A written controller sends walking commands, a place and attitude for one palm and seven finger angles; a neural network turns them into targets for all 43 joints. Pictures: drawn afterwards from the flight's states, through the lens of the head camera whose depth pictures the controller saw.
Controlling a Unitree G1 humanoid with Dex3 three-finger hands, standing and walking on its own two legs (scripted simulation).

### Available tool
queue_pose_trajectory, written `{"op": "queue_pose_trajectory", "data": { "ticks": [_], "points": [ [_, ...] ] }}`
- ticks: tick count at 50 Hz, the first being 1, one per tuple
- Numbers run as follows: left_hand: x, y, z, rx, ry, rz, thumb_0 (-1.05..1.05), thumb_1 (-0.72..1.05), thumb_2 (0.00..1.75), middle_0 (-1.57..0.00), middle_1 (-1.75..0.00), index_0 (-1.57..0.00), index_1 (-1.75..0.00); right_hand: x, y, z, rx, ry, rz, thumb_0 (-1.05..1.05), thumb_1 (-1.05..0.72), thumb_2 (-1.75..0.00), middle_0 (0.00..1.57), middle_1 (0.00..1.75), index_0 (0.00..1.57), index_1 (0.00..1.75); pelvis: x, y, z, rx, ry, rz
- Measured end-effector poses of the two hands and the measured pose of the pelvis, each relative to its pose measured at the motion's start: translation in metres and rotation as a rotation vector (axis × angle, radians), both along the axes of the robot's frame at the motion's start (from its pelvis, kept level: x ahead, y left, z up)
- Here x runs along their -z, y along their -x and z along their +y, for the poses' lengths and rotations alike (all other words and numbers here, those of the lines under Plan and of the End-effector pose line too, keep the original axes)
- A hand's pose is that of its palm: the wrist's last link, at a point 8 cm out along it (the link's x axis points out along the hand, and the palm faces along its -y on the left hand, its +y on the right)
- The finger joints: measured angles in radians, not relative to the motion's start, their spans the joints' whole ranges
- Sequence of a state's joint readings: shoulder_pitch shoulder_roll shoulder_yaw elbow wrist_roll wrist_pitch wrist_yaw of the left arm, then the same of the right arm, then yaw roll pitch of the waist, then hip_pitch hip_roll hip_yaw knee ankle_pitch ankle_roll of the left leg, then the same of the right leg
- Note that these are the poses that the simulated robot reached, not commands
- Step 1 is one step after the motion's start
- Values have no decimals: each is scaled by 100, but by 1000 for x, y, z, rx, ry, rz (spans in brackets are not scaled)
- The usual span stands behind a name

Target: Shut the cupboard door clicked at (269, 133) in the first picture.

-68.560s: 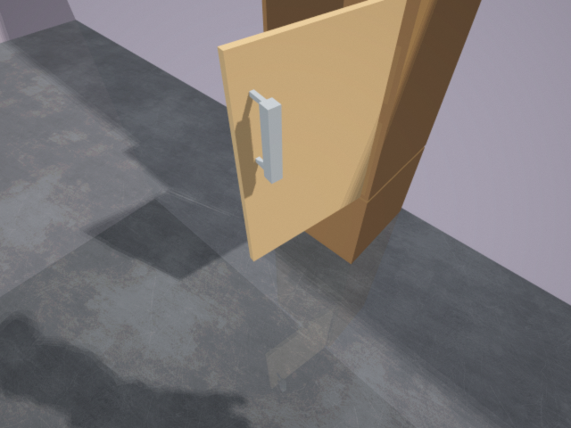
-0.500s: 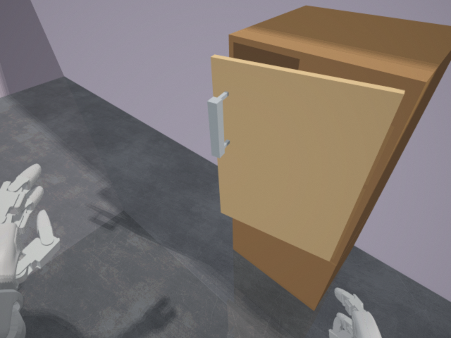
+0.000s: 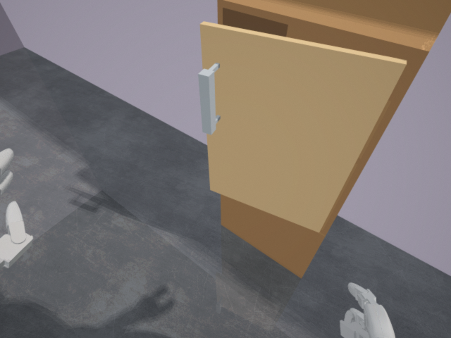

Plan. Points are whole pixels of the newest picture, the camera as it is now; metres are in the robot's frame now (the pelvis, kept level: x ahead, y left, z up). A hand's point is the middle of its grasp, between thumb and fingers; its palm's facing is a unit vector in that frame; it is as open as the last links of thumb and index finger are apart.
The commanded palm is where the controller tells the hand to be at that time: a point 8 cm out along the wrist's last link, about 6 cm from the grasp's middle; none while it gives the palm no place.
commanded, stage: step back with the hand held close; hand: left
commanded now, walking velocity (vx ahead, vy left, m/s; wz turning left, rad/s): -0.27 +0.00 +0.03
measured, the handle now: (212, 99) +0.64 +0.08 +0.09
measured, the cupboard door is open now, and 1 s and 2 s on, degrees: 11 11 11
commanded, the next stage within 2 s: stop stepping back and stand still in 0.90 s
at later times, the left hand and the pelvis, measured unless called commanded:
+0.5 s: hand out of the picture +0.12 +0.27 +0.17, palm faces +0.50 -0.76 -0.41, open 7.4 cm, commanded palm +0.05 +0.31 +0.18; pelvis -0.07 +0.00 -0.02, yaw +3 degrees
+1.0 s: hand out of the picture +0.04 +0.26 +0.18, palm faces +0.33 -0.85 -0.40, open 7.4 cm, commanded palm -0.03 +0.31 +0.18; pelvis -0.19 +0.02 -0.01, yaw -4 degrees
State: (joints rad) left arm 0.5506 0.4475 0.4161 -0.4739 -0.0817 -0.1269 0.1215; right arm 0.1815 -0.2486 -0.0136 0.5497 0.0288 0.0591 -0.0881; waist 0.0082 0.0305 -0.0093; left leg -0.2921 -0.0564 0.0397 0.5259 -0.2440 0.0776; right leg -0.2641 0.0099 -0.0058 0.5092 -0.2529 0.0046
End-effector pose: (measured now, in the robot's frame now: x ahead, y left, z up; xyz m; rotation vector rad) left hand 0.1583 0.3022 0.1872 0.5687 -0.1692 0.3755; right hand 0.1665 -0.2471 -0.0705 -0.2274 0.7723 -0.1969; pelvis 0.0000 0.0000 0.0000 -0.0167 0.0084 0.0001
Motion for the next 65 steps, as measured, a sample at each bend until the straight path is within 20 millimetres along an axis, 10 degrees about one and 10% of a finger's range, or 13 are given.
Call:
{"op": "queue_pose_trajectory", "data": {
  "ticks": [29,37,46,54,65],
  "points": [
    [11,95,16,0,-4,-209,1,89,90,-22,-30,-21,-30,14,101,14,-63,76,60,1,-91,-90,21,30,20,30,21,85,12,-67,30,-20],
    [-12,121,42,-15,-53,-239,2,89,90,-22,-31,-21,-30,-2,113,44,-89,51,16,1,-91,-90,21,30,20,30,7,105,22,-44,101,29],
    [-7,138,21,88,57,-240,1,89,90,-21,-30,-21,-30,-17,128,65,-155,10,-91,1,-90,-90,21,30,20,31,0,154,17,18,93,98],
    [-7,177,2,251,-25,-237,2,89,90,-22,-30,-21,-30,-3,206,39,-14,38,-75,1,-90,-90,21,30,20,31,17,191,21,75,56,-10],
    [27,191,79,73,124,-393,1,89,90,-22,-30,-21,-30,28,304,25,177,186,54,1,-91,-90,21,30,20,30,49,198,65,85,114,-106]
  ]
}}
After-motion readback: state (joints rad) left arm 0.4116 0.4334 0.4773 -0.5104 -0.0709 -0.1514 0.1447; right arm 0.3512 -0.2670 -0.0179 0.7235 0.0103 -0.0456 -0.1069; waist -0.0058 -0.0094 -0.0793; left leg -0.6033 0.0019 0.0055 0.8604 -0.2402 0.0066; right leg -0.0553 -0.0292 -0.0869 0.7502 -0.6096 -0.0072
